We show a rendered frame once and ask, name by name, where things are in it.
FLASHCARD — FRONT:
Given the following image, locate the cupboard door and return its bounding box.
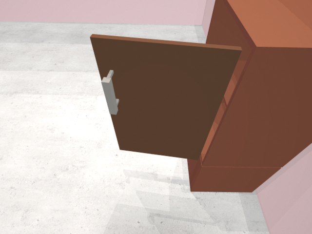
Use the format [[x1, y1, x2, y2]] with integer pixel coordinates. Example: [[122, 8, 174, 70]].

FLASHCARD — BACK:
[[90, 34, 242, 160]]

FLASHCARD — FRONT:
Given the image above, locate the handle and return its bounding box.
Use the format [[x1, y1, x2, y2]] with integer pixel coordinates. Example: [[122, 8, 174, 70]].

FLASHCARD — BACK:
[[101, 70, 119, 115]]

